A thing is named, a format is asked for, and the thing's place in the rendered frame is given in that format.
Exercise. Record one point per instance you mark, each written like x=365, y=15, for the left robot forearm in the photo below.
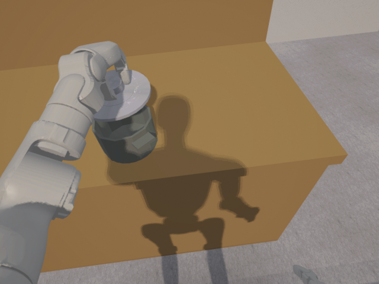
x=61, y=130

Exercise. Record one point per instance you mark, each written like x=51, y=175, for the left robot upper arm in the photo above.
x=40, y=190

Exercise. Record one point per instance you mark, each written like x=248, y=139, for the right robot hand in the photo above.
x=307, y=276

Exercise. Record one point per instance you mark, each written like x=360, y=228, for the table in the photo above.
x=239, y=148

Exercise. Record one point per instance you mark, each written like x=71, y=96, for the knob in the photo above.
x=115, y=84

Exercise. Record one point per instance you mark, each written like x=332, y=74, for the left robot hand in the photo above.
x=112, y=55

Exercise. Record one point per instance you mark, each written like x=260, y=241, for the lid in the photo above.
x=130, y=100

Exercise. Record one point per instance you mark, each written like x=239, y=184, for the pot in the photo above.
x=128, y=140

